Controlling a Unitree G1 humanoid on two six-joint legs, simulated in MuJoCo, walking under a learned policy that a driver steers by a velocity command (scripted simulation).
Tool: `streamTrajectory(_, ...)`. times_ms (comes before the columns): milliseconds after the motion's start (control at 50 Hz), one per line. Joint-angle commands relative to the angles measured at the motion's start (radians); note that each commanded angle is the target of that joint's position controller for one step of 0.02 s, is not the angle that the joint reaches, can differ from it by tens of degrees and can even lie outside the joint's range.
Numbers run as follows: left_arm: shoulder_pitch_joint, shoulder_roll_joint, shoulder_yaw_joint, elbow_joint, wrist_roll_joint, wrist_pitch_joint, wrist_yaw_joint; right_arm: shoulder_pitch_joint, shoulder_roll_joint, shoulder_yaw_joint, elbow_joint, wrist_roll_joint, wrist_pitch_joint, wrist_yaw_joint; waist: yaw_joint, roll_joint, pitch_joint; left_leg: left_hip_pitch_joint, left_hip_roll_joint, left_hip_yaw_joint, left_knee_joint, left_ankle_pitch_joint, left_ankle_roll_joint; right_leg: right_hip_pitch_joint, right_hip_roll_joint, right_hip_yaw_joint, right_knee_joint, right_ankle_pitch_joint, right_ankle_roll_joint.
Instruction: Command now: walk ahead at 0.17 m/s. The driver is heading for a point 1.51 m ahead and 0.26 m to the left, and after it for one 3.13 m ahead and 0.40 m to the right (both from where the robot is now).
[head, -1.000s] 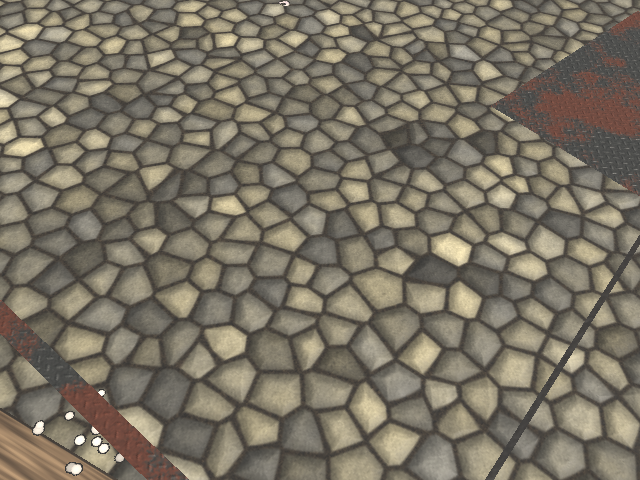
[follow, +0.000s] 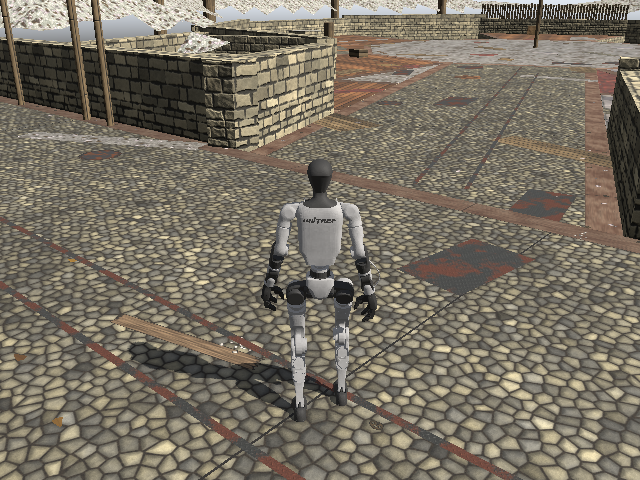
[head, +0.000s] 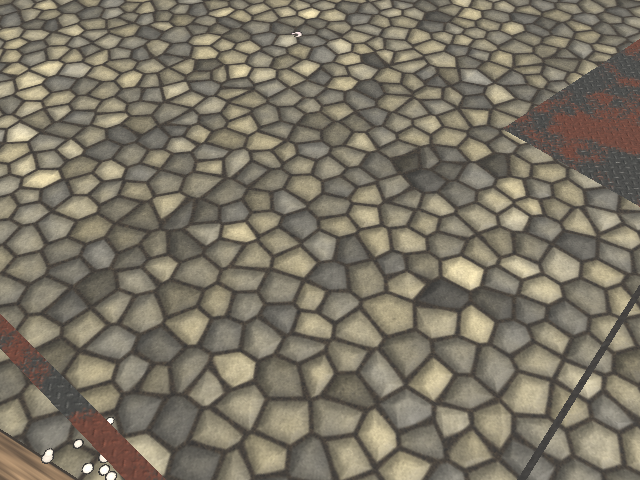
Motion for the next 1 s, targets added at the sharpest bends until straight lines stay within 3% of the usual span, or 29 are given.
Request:
streamTrajectory(20, -0.106, 0.104, 0.016, -0.074, -0.005, -0.034, -0.011, 0.064, -0.21, -0.054, -0.035, 0.018, -0.014, -0.013, -0.03, 0.156, 0.151, -0.188, 0.268, -0.339, -0.32, -0.442, 0.162, -0.119, 0.019, -0.068, 0.178, -0.176, -0.02)
streamTrajectory(40, -0.127, 0.101, 0.015, -0.089, -0.008, -0.05, -0.021, 0.061, -0.224, -0.064, -0.038, 0.019, -0.025, -0.015, -0.033, 0.158, 0.19, -0.161, 0.345, -0.411, -0.349, -0.411, 0.202, -0.207, -0.031, -0.043, 0.254, -0.151, -0.027)
streamTrajectory(60, -0.136, 0.105, 0.018, -0.097, -0.015, -0.063, -0.029, 0.071, -0.206, -0.064, -0.037, 0.014, -0.036, -0.014, -0.037, 0.145, 0.21, -0.09, 0.374, -0.432, -0.349, -0.328, 0.218, -0.309, -0.065, -0.019, 0.317, -0.192, -0.032)
streamTrajectory(120, -0.154, 0.09, 0.015, -0.118, -0.031, -0.097, -0.051, 0.094, -0.173, -0.066, -0.043, 0.024, -0.049, -0.001, -0.043, 0.096, 0.202, 0.059, 0.328, -0.324, -0.293, -0.088, 0.178, -0.383, -0.106, -0.021, 0.223, -0.212, -0.038)
streamTrajectory(160, -0.106, 0.071, 0.013, -0.103, -0.031, -0.108, -0.061, 0.078, -0.191, -0.071, -0.052, 0.027, -0.044, 0.009, -0.012, 0.098, 0.155, -0.04, 0.264, -0.218, -0.245, 0.002, 0.15, -0.159, -0.055, -0.099, 0.091, -0.111, -0.028)
streamTrajectory(200, 0.103, 0.109, 0.04, -0.029, -0.032, -0.103, -0.06, 0.054, -0.203, -0.071, -0.067, 0.02, -0.042, 0.016, 0.081, 0.095, 0.057, -0.207, 0.193, -0.137, -0.095, 0.241, 0.117, 0.203, 0.043, -0.164, 0.03, 0.016, -0.026)
streamTrajectory(220, 0.236, 0.16, 0.063, 0.001, -0.034, -0.102, -0.054, 0.026, -0.185, -0.063, -0.078, 0.021, -0.049, 0.017, 0.152, 0.04, -0.014, -0.276, 0.138, -0.06, 0.122, 0.381, 0.071, 0.362, -0.011, -0.069, -0.011, 0.009, -0.061)
streamTrajectory(240, 0.386, 0.28, 0.089, 0.016, -0.026, -0.103, -0.045, 0.001, -0.109, -0.04, -0.132, 0.012, -0.063, 0.017, 0.184, -0.236, -0.099, -0.518, -0.001, 0.044, 0.528, 0.207, -0.024, 0.537, -0.279, 0.406, -0.189, -0.146, -0.205)
streamTrajectory(260, 0.389, 0.238, 0.063, 0.023, -0.007, -0.117, -0.054, -0.028, -0.086, -0.038, -0.156, 0.028, -0.085, 0.013, 0.163, -0.254, -0.157, -0.609, -0.05, -0.119, 0.778, -0.171, -0.023, 0.541, -0.406, 0.729, -0.346, -0.186, -0.282)
streamTrajectory(280, 0.283, 0.196, 0.043, -0.005, -0.005, -0.133, -0.055, -0.048, -0.116, -0.047, -0.17, 0.063, -0.1, 0.02, 0.113, -0.17, -0.055, -0.7, 0.01, -0.182, 0.877, -0.138, 0.014, 0.461, -0.416, 0.65, -0.343, -0.235, -0.267)
streamTrajectory(300, 0.198, 0.144, 0.025, -0.035, -0.007, -0.14, -0.059, -0.066, -0.137, -0.052, -0.174, 0.068, -0.107, 0.026, 0.079, -0.114, 0.003, -0.706, 0.071, -0.16, 0.868, -0.043, 0.044, 0.382, -0.372, 0.504, -0.345, -0.214, -0.226)
streamTrajectory(320, 0.145, 0.119, 0.012, -0.051, -0.005, -0.144, -0.065, -0.073, -0.139, -0.06, -0.171, 0.056, -0.109, 0.025, 0.051, -0.068, 0.051, -0.695, 0.113, -0.139, 0.805, 0.047, 0.054, 0.31, -0.332, 0.396, -0.366, -0.143, -0.196)
streamTrajectory(360, 0.128, 0.093, -0.001, -0.059, 0.006, -0.141, -0.065, -0.058, -0.146, -0.076, -0.162, 0.037, -0.093, 0.028, 0.018, -0.082, 0.062, -0.594, 0.153, -0.116, 0.706, 0.139, 0.049, 0.221, -0.253, 0.23, -0.393, 0.008, -0.152)
streamTrajectory(400, 0.175, 0.112, -0.001, -0.047, 0.009, -0.136, -0.052, -0.068, -0.119, -0.076, -0.164, 0.034, -0.076, 0.036, 0.012, -0.067, 0.066, -0.6, 0.156, -0.087, 0.655, 0.184, 0.024, 0.22, -0.232, 0.144, -0.411, 0.152, -0.158)
streamTrajectory(500, 0.207, 0.144, 0.002, -0.057, 0.022, -0.129, -0.021, -0.253, -0.08, -0.062, -0.24, 0.034, -0.067, 0.045, 0.046, -0.047, 0.097, -0.655, 0.132, -0.083, 0.373, 0.374, -0.009, 0.223, -0.218, -0.011, -0.445, 0.277, -0.147)
streamTrajectory(600, 0.278, 0.154, 0.009, -0.053, 0.006, -0.121, -0.015, -0.407, -0.066, -0.045, -0.309, 0.032, -0.071, 0.076, 0.085, -0.028, 0.126, -0.64, 0.098, -0.023, 0.183, 0.437, 0.027, 0.326, -0.255, -0.111, -0.433, 0.355, -0.134)
streamTrajectory(640, 0.278, 0.166, 0.014, -0.059, 0.003, -0.107, -0.014, -0.425, -0.075, -0.046, -0.335, 0.032, -0.073, 0.093, 0.069, -0.038, 0.116, -0.633, 0.078, -0.001, 0.149, 0.379, 0.057, 0.405, -0.279, -0.141, -0.367, 0.509, -0.12)
streamTrajectory(680, 0.249, 0.198, 0.024, -0.083, 0.006, -0.093, -0.008, -0.383, -0.113, -0.064, -0.347, 0.031, -0.072, 0.105, 0.02, -0.084, 0.048, -0.526, 0.02, 0.055, 0.157, 0.29, 0.094, 0.455, -0.291, -0.172, -0.228, 0.872, -0.1)
streamTrajectory(720, 0.212, 0.219, 0.029, -0.115, 0.012, -0.073, 0.001, -0.146, -0.193, -0.11, -0.298, 0.034, -0.064, 0.106, -0.11, -0.111, -0.1, -0.219, -0.06, 0.085, 0.132, 0.261, 0.143, 0.401, -0.267, -0.202, 0.108, 1.058, -0.069)
streamTrajectory(740, 0.211, 0.217, 0.023, -0.139, 0.016, -0.075, 0.003, 0.008, -0.258, -0.143, -0.265, 0.034, -0.055, 0.09, -0.179, -0.052, -0.182, 0.072, -0.006, -0.054, 0.101, 0.245, 0.186, 0.183, -0.226, -0.201, 0.382, 0.844, -0.034)
streamTrajectory(760, 0.317, 0.054, -0.024, -0.184, 0.034, -0.105, -0.021, 0.054, -0.353, -0.159, -0.262, 0.027, -0.053, 0.078, -0.077, 0.225, -0.309, 0.447, 0.281, -0.626, 0.033, 0.073, 0.386, -0.274, -0.017, -0.154, 0.808, -0.066, 0.033)
streamTrajectory(780, 0.233, 0.109, -0.018, -0.207, -0.004, -0.16, -0.041, 0.073, -0.29, -0.139, -0.27, 0.017, -0.057, 0.073, -0.116, 0.173, -0.417, 0.508, 0.359, -0.932, -0.169, -0.027, 0.429, -0.412, 0.043, 0.076, 0.964, -0.3, 0.015)
streamTrajectory(800, 0.124, 0.177, 0.002, -0.25, -0.043, -0.189, -0.049, 0.027, -0.239, -0.125, -0.269, 0.009, -0.068, 0.068, -0.122, 0.147, -0.26, 0.413, 0.324, -0.781, -0.194, 0.012, 0.359, -0.513, -0.024, 0.109, 0.954, -0.227, -0.019)
streamTrajectory(820, 0.088, 0.181, 0.001, -0.266, -0.042, -0.2, -0.045, -0.053, -0.202, -0.113, -0.288, 0.012, -0.079, 0.069, -0.078, 0.037, -0.168, 0.249, 0.281, -0.639, -0.2, 0.11, 0.321, -0.485, -0.076, 0.104, 0.866, -0.14, -0.034)
streamTrajectory(840, 0.085, 0.179, 0.009, -0.258, -0.024, -0.197, -0.035, -0.129, -0.173, -0.103, -0.308, 0.01, -0.084, 0.073, -0.028, -0.036, -0.101, 0.082, 0.239, -0.534, -0.216, 0.228, 0.295, -0.415, -0.109, 0.094, 0.77, -0.101, -0.026)
streamTrajectory(860, 0.114, 0.187, 0.019, -0.256, -0.013, -0.18, -0.031, -0.172, -0.157, -0.095, -0.324, 0.0, -0.088, 0.072, 0.013, -0.025, -0.081, -0.029, 0.206, -0.462, -0.236, 0.304, 0.281, -0.33, -0.137, 0.102, 0.711, -0.081, -0.017)
streamTrajectory(900, 0.132, 0.162, 0.022, -0.272, 0.006, -0.149, -0.028, -0.182, -0.17, -0.095, -0.331, 0.008, -0.086, 0.065, 0.045, -0.003, -0.049, -0.152, 0.177, -0.398, -0.266, 0.368, 0.281, -0.269, -0.15, 0.084, 0.607, -0.074, 0.018)
streamTrajectory(940, 0.071, 0.143, 0.018, -0.306, 0.025, -0.134, -0.021, -0.147, -0.201, -0.104, -0.328, 0.013, -0.086, 0.048, 0.037, 0.011, -0.02, -0.228, 0.15, -0.336, -0.285, 0.404, 0.282, -0.27, -0.14, 0.055, 0.479, 0.009, 0.058)
streamTrajectory(1000, -0.04, 0.117, 0.007, -0.339, 0.024, -0.133, -0.021, -0.092, -0.212, -0.106, -0.316, 0.016, -0.081, 0.03, -0.011, 0.043, -0.005, -0.242, 0.099, -0.251, -0.281, 0.36, 0.233, -0.251, -0.111, 0.032, 0.21, 0.249, 0.078)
